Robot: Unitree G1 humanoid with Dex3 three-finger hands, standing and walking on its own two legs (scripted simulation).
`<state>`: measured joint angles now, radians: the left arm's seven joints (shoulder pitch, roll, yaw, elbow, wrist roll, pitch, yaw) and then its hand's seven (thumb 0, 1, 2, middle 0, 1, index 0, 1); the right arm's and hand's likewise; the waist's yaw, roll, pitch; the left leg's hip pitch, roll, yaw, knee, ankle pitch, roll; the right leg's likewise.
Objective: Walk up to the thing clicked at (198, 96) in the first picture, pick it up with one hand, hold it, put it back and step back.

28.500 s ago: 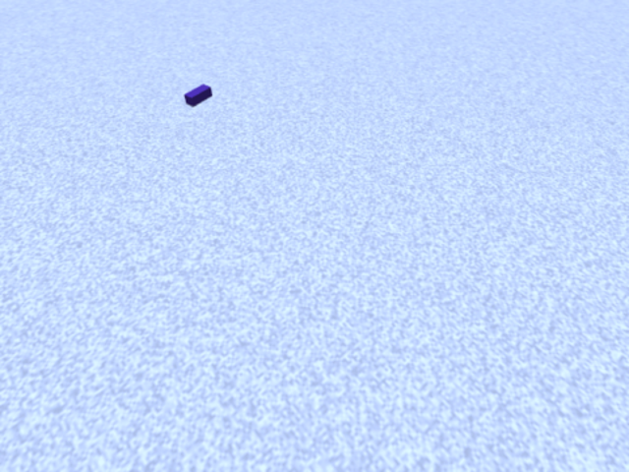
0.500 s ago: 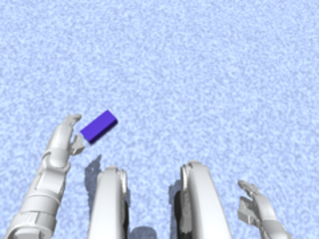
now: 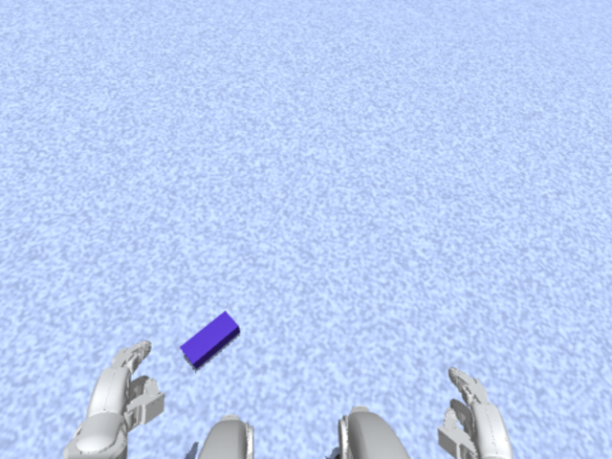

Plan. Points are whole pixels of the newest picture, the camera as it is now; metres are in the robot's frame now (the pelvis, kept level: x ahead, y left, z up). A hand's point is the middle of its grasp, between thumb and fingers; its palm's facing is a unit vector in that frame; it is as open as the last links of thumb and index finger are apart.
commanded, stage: home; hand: left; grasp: from above
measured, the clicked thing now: (211, 339) +0.49 +0.22 -0.64
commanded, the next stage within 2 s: none
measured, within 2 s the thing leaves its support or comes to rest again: neither
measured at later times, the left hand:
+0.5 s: hand (129, 432) +0.18 +0.19 +0.00, palm faces +0.08 -0.98 -0.21, open 7.5 cm
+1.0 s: hand (139, 419) +0.19 +0.18 +0.00, palm faces +0.07 -0.98 -0.21, open 7.9 cm
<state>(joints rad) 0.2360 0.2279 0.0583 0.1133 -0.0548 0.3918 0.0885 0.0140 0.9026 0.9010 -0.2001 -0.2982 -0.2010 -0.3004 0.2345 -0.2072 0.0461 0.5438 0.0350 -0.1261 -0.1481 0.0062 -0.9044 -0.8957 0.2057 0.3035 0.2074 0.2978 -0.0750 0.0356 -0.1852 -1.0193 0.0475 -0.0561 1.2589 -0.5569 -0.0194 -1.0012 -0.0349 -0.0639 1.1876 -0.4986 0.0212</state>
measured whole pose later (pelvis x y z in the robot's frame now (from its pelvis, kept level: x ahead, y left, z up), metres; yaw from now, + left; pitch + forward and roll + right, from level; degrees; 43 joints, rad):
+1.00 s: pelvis +0.03 +0.00 +0.05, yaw +1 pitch +10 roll -2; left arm 0.49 0.22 0.04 -0.11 -0.06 0.45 0.02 0.01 0.81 0.85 -0.19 -0.28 -0.19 -0.28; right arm 0.30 -0.22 0.02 0.56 0.01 -0.24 -0.19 0.01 -0.90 -0.90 0.21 0.30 0.21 0.30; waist -0.04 0.05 -0.16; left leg -0.67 0.05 -0.05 1.00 -0.50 -0.02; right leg -0.65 -0.03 -0.07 0.93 -0.45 0.02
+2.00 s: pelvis +0.03 +0.00 +0.05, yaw +1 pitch +10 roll -3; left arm 0.50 0.22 0.03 -0.13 -0.05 0.46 0.02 0.01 0.90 0.90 -0.20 -0.30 -0.20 -0.30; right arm 0.29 -0.22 0.02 0.55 0.01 -0.24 -0.19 0.01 -0.90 -0.90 0.21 0.30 0.21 0.30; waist -0.04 0.05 -0.17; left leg -0.68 0.05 -0.05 1.02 -0.51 -0.02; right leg -0.66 -0.03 -0.07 0.94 -0.46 0.03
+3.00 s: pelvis +0.02 +0.00 +0.11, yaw +2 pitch -4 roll +0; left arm 0.21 0.28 0.03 1.10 0.03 0.01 0.03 0.01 0.90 0.90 -0.20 -0.30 -0.20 -0.30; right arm 0.17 -0.29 -0.03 1.07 -0.03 0.00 -0.02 0.00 -0.91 -0.90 0.21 0.30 0.21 0.30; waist 0.02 0.02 0.06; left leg -0.14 0.00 -0.02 0.45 -0.24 -0.01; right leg -0.13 -0.06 -0.07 0.42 -0.22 0.04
